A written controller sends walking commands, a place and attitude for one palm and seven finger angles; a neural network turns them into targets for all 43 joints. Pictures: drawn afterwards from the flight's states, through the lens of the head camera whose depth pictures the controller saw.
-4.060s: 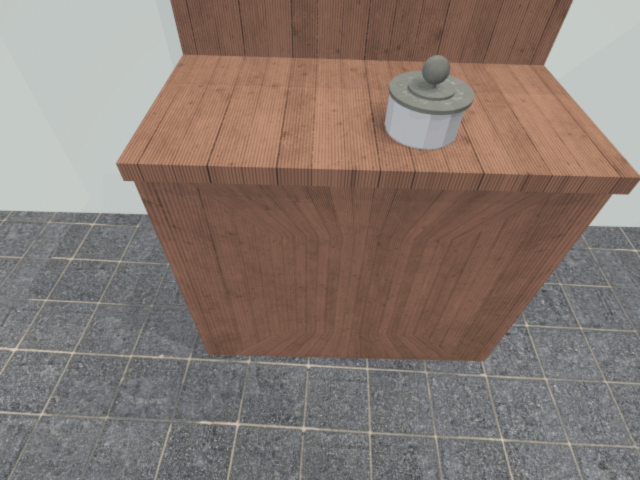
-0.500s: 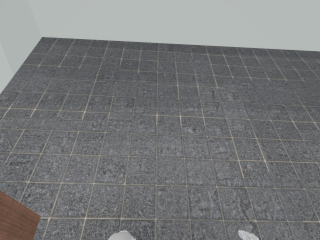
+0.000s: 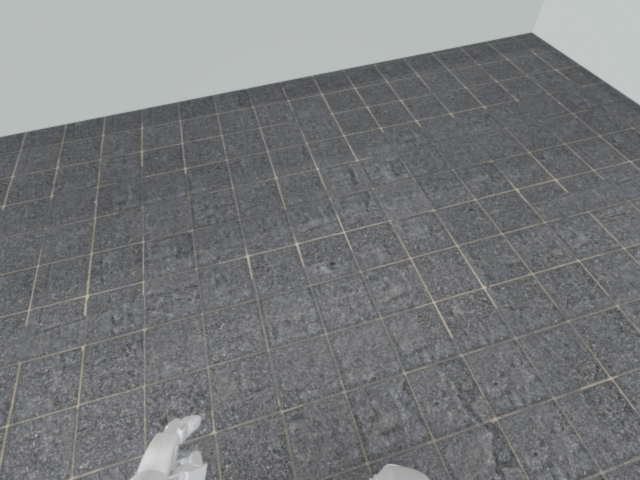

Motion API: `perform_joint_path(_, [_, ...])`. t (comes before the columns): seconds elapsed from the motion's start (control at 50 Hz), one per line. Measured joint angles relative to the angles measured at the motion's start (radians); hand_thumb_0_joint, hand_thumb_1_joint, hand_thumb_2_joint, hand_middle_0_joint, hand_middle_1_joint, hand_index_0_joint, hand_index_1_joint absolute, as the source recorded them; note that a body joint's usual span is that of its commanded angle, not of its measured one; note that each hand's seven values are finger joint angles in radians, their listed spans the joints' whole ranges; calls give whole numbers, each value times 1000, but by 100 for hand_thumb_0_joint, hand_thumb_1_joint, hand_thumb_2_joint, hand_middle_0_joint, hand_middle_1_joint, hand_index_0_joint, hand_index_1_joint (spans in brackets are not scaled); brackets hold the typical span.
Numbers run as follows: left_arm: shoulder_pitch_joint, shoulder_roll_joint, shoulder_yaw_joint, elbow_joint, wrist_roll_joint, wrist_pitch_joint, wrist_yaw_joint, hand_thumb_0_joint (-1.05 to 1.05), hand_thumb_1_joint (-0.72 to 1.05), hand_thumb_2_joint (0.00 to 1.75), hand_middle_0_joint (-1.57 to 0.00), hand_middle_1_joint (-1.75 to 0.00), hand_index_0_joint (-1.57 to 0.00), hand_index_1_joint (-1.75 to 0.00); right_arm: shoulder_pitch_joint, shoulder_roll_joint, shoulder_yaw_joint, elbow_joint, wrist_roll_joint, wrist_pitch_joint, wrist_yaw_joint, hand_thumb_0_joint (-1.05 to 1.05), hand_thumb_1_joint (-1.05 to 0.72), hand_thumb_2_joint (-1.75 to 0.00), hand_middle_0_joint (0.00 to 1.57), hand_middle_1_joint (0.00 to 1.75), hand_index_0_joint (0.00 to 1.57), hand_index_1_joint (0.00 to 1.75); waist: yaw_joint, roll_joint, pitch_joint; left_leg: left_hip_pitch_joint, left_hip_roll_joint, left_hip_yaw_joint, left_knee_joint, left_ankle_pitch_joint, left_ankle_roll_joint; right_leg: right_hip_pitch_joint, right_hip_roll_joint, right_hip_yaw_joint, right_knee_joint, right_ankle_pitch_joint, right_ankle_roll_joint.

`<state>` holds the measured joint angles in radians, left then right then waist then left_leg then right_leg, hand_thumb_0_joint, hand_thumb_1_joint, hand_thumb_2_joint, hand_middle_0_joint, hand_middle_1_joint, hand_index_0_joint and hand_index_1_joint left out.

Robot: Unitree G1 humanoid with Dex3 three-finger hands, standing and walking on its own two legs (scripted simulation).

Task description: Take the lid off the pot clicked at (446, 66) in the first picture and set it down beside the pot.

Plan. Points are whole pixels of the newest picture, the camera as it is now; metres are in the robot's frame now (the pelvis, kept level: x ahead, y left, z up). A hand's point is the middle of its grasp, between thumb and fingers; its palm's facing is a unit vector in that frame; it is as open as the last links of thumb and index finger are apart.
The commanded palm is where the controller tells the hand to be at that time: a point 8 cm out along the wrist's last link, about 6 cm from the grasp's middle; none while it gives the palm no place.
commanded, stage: turn to face it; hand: left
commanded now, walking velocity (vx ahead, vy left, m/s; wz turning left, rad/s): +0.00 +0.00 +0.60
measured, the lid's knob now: out of the picture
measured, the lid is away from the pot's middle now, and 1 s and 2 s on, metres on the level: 0.00 0.00 0.00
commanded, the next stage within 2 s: none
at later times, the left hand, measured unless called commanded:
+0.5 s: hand out of the picture +0.02 +0.25 -0.16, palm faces +0.33 -0.91 -0.25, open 7.4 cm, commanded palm none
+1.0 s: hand out of the picture -0.03 +0.15 -0.14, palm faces +0.59 -0.77 -0.25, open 7.4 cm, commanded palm none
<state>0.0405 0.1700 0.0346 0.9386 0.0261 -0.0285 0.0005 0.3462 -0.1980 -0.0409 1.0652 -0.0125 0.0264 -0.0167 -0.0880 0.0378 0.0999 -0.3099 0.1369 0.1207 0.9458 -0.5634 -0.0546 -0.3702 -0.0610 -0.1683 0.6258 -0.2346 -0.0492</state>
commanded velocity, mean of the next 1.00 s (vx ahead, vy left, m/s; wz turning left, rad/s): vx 0.00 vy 0.00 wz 0.60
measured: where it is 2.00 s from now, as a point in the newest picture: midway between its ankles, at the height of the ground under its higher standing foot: outside the picture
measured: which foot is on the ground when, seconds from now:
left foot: up 0.00-0.24, down 0.26-0.72, up 0.74-1.00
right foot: down 0.00-0.26, up 0.28-0.70, down 0.72-1.00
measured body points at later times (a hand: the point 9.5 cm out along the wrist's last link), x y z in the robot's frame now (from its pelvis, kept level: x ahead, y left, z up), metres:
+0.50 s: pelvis +0.02 +0.02 +0.02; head +0.04 +0.05 +0.46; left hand +0.01 +0.30 -0.14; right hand +0.15 -0.21 -0.11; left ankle +0.02 +0.11 -0.72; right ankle +0.05 -0.14 -0.65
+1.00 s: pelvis +0.03 -0.04 +0.02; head +0.07 -0.03 +0.46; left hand -0.06 +0.19 -0.12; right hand +0.27 -0.20 -0.13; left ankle -0.06 +0.07 -0.66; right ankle +0.08 -0.14 -0.72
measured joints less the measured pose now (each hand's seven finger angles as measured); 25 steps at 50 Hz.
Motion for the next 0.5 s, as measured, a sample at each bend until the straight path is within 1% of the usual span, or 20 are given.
perform_joint_path(0.02, [-4, -11, -5, 3, 0, 4, 6, 1, 91, 90, -20, -30, -20, -30, -5, 6, 2, 5, 0, 5, 0, 1, -91, -90, 20, 29, 20, 29, 0, -1, -3, -26, -10, -14, 39, 11, -1, 18, -2, -10, -18, 3, 4])
perform_joint_path(0.06, [-5, -30, -10, 8, 1, 16, 13, 1, 91, 90, -20, -30, -20, -30, -15, 19, 3, 4, -1, 14, 4, 1, -91, -90, 19, 29, 20, 29, 2, -8, -13, -67, -24, -21, 77, 47, -3, 49, -8, -31, -55, 12, 5])
perform_joint_path(0.12, [5, -47, -10, 11, 3, 34, 18, 1, 90, 90, -20, -30, -20, -30, -31, 40, 3, -15, -4, 21, 14, 1, -91, -90, 19, 29, 20, 29, 8, -27, -29, -98, -34, 0, 50, 91, -3, 78, -23, -64, -92, 20, 10])
perform_joint_path(0.2, [33, -44, 1, 9, 4, 47, 20, 1, 90, 90, -21, -30, -20, -30, -59, 58, 0, -52, -6, 20, 27, 1, -91, -90, 20, 29, 20, 30, 28, -58, -37, -84, -43, 33, -81, 125, 2, 84, -49, -107, -86, 9, 25])
perform_joint_path(0.24, [55, -32, 11, 5, 0, 54, 19, 1, 90, 90, -21, -30, -20, -30, -70, 56, -3, -76, -8, 15, 31, 1, -91, -90, 20, 29, 20, 30, 37, -70, -40, -49, -48, 45, -198, 190, 8, 69, -67, -128, -43, -16, 37])
perform_joint_path(0.26, [71, -28, 16, 1, -3, 60, 18, 1, 90, 90, -21, -30, -20, -30, -68, 47, -6, -92, -10, 9, 33, 1, -91, -90, 20, 30, 20, 30, 42, -64, -48, -31, -49, 33, -272, 227, 27, 50, -73, -139, -5, -36, 45])
perform_joint_path(0.28, [84, -18, 24, -1, -7, 69, 16, 1, 90, 90, -21, -30, -20, -30, -75, 44, -10, -101, -14, 4, 32, 1, -91, -90, 20, 30, 20, 30, 43, -68, -51, -48, -58, 24, -267, 236, 62, 19, -78, -125, 57, -109, 69])
perform_joint_path(0.3, [94, -4, 32, -1, -7, 80, 15, 1, 90, 90, -21, -30, -20, -30, -84, 42, -13, -110, -18, 0, 30, 1, -91, -90, 20, 30, 20, 30, 43, -75, -49, -62, -66, 19, -250, 233, 88, -21, -71, -78, 144, -185, 85])
perform_joint_path(0.32, [102, 9, 40, 4, -4, 90, 14, 1, 90, 90, -21, -30, -20, -30, -90, 41, -14, -116, -20, -4, 26, 1, -91, -90, 20, 30, 20, 30, 42, -79, -48, -67, -75, 12, -250, 233, 104, -62, -56, -24, 245, -221, 95])
perform_joint_path(0.34, [108, 22, 49, 10, -2, 96, 12, 1, 90, 90, -20, -30, -20, -30, -93, 39, -15, -120, -20, -8, 22, 1, -91, -90, 20, 30, 20, 30, 44, -82, -47, -65, -84, 4, -265, 240, 111, -98, -43, 21, 337, -220, 104])
perform_joint_path(0.38, [119, 46, 61, 20, 1, 98, 9, 1, 90, 90, -20, -30, -20, -30, -97, 33, -14, -123, -17, -13, 14, 1, -91, -90, 20, 30, 20, 30, 54, -87, -47, -43, -103, -9, -323, 273, 110, -145, -29, 83, 460, -168, 121])
perform_joint_path(0.42, [132, 67, 66, 24, 0, 96, 8, 1, 91, 90, -20, -30, -20, -30, -100, 23, -13, -124, -14, -15, 10, 1, -91, -90, 20, 30, 21, 30, 65, -86, -50, -18, -119, -25, -385, 308, 111, -162, -25, 118, 501, -128, 137])
perform_joint_path(0.5, [154, 96, 69, 19, -5, 97, 13, 1, 91, 90, -20, -30, -19, -30, -111, -1, -16, -130, -10, -11, 12, 1, -90, -90, 20, 30, 21, 30, 77, -72, -56, 13, -137, -66, -461, 353, 110, -136, -21, 150, 435, -120, 155])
